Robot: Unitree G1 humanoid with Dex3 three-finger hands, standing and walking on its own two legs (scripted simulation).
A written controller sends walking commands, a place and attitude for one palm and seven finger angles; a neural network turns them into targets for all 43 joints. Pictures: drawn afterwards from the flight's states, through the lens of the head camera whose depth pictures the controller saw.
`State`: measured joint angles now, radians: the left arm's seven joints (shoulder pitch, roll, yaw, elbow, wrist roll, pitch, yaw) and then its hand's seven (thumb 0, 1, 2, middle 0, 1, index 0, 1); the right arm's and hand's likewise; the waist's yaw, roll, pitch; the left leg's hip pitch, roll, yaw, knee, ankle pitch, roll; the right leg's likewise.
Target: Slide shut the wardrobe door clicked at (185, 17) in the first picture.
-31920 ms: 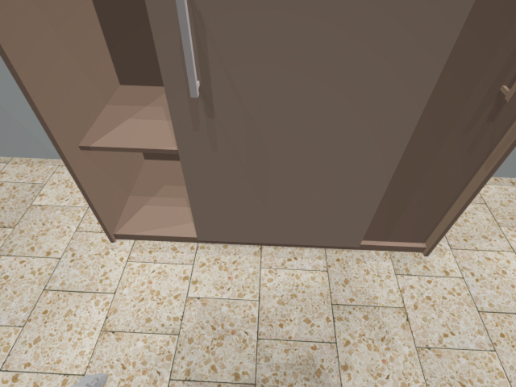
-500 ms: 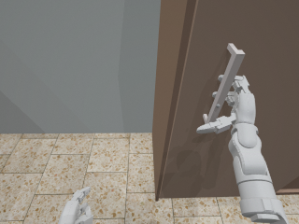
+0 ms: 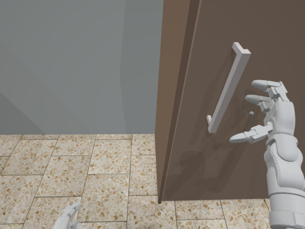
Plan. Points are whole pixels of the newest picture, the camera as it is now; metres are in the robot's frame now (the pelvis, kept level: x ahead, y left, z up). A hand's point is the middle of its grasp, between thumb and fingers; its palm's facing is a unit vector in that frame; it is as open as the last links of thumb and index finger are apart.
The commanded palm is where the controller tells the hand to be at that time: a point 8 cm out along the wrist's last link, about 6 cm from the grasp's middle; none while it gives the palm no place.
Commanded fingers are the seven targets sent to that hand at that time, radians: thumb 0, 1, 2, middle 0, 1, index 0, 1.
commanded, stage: slip the hand off the handle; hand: right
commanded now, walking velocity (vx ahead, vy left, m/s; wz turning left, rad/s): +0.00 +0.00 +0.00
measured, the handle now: (222, 93) +0.42 -0.15 +0.17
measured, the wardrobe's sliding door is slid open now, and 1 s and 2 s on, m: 0.00 0.00 0.00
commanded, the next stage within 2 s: draw the hand back to the body in 0.58 s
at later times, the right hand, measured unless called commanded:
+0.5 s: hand (265, 146) +0.27 -0.21 +0.16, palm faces +0.24 +0.96 -0.13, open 14.7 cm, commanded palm +0.23 -0.26 +0.17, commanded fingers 0.00 0.55 -0.20 0.25 1.15 0.25 1.15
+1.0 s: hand (279, 162) +0.23 -0.22 +0.17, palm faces +0.09 +0.99 -0.08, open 14.7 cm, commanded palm +0.19 -0.26 +0.17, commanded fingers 0.00 0.55 -0.20 0.25 1.15 0.25 1.15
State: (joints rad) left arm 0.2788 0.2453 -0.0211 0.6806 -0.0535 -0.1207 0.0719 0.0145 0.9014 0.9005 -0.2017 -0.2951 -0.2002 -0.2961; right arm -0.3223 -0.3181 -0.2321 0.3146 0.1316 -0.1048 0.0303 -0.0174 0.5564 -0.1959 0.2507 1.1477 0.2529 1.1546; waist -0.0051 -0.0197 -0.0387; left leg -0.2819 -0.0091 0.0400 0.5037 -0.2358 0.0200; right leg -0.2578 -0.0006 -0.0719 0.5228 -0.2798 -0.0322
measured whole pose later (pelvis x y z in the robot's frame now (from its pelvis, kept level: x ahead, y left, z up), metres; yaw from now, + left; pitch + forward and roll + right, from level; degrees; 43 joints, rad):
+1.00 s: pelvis +0.00 +0.02 +0.00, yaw -3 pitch -4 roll +1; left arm 0.22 0.26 -0.06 0.64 -0.08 -0.25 0.09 0.02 0.90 0.90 -0.20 -0.30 -0.20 -0.30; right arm 0.14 -0.37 -0.34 -0.15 0.36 0.15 0.30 -0.02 0.56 -0.20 0.25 1.15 0.25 1.15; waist -0.04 -0.07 -0.06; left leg -0.18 -0.02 0.09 0.50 -0.26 0.04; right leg -0.18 -0.01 -0.02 0.54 -0.29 -0.01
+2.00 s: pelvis +0.01 -0.01 +0.01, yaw -2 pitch -5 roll +1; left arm 0.20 0.22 -0.01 0.64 -0.01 -0.13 0.05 0.02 0.90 0.90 -0.20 -0.30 -0.20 -0.30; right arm 0.46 -0.35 -0.32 -0.36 0.08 -0.12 -0.11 0.00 -0.74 -0.82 0.21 0.39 0.21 0.39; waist -0.08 -0.05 0.02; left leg -0.09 0.00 0.06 0.40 -0.22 0.00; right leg -0.09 0.02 -0.05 0.45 -0.27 -0.04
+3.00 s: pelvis -0.04 -0.03 -0.01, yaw +0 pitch +0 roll +1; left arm 0.22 0.21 0.00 0.56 -0.01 -0.07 0.06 0.01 0.90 0.90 -0.20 -0.30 -0.20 -0.30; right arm 0.52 -0.40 -0.42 -0.49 0.03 -0.22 -0.14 0.01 -0.88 -0.89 0.21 0.30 0.21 0.31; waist -0.02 0.01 0.03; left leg -0.37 0.01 0.02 0.56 -0.20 -0.02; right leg -0.36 0.02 -0.09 0.61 -0.26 -0.08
